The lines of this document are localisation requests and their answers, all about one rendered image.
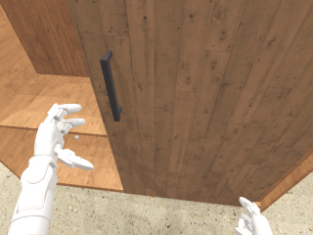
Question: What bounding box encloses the handle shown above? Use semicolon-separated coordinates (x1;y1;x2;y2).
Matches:
100;51;122;121

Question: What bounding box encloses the left robot hand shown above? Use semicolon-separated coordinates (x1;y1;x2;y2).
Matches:
33;103;94;170

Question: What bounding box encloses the robot left forearm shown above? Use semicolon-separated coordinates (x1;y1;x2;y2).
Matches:
8;155;58;235

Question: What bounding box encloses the right robot hand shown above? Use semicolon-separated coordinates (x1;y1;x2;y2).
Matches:
235;197;273;235

